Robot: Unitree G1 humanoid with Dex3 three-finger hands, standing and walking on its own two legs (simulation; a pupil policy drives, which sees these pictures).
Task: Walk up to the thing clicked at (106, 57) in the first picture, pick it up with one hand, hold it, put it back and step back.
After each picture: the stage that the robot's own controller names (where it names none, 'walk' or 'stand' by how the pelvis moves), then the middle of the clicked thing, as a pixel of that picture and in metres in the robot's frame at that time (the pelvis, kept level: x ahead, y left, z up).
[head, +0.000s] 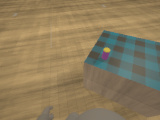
stand; (105, 53) +0.68 -0.13 -0.09
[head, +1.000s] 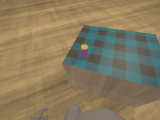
rise first; (84, 51) +0.61 +0.12 -0.06
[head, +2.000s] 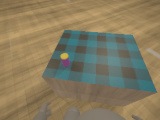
stand; (65, 60) +0.49 +0.25 -0.07
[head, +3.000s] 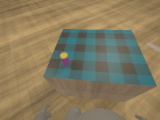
stand; (65, 59) +0.51 +0.26 -0.07
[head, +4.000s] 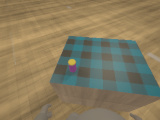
stand; (72, 65) +0.47 +0.19 -0.08
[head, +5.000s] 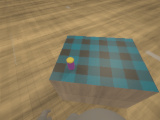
stand; (70, 63) +0.51 +0.21 -0.09
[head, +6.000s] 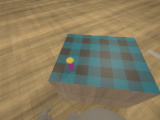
stand; (70, 64) +0.49 +0.21 -0.10
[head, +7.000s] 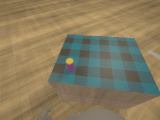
stand; (70, 64) +0.48 +0.21 -0.10
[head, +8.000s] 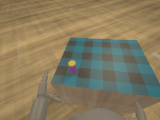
rise first; (72, 67) +0.47 +0.21 -0.09
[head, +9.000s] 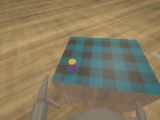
go down; (72, 65) +0.49 +0.21 -0.09
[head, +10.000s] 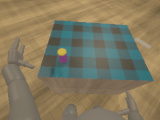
go down; (62, 56) +0.50 +0.20 -0.05
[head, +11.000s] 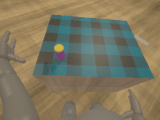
go down; (60, 52) +0.50 +0.21 -0.02
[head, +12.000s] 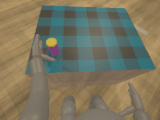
close in; (53, 47) +0.51 +0.22 +0.01
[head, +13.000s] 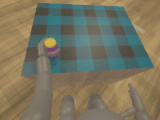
close; (52, 48) +0.49 +0.21 +0.02
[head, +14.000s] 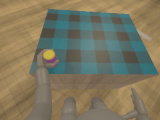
lift; (51, 59) +0.42 +0.24 +0.01
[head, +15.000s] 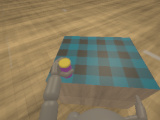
lift; (66, 68) +0.32 +0.17 +0.11
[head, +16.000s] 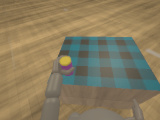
hold; (67, 66) +0.33 +0.17 +0.12
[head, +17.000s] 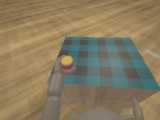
hold; (68, 66) +0.34 +0.16 +0.12
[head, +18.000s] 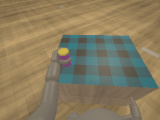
crouch; (64, 57) +0.40 +0.19 +0.11
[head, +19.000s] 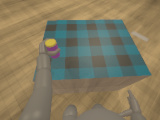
lower; (53, 49) +0.48 +0.22 +0.06
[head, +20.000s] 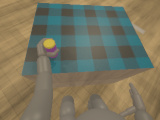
lower; (51, 49) +0.49 +0.21 +0.01
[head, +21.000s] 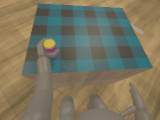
lower; (51, 49) +0.49 +0.21 +0.02
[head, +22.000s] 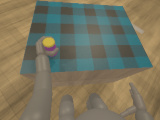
lower; (50, 47) +0.49 +0.21 +0.02
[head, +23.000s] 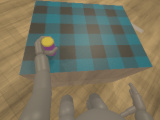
lower; (49, 47) +0.50 +0.22 +0.02
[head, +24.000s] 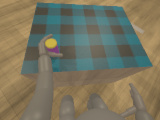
open; (52, 48) +0.50 +0.20 +0.02
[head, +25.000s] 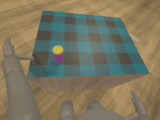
sink last; (58, 54) +0.47 +0.19 -0.01
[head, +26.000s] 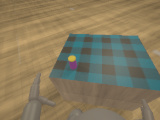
stand; (72, 62) +0.49 +0.20 -0.04
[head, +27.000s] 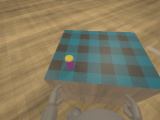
stand; (69, 62) +0.46 +0.20 -0.03
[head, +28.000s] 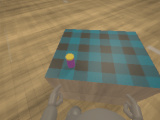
stand; (70, 61) +0.47 +0.20 -0.02
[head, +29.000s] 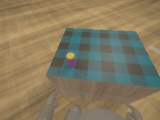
stand; (71, 59) +0.48 +0.20 -0.04
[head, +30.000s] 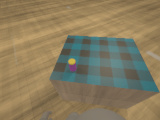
walk; (72, 65) +0.49 +0.20 -0.09
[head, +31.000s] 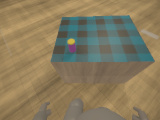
walk; (71, 45) +0.61 +0.21 -0.06
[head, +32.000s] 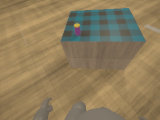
walk; (77, 29) +0.92 +0.23 -0.08
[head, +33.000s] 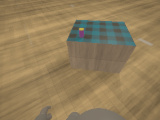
stand; (81, 32) +1.09 +0.19 -0.08
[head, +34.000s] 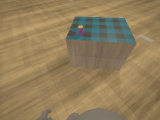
stand; (80, 30) +1.08 +0.19 -0.10
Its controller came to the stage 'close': yes
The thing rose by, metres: 0.21
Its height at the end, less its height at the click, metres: +0.00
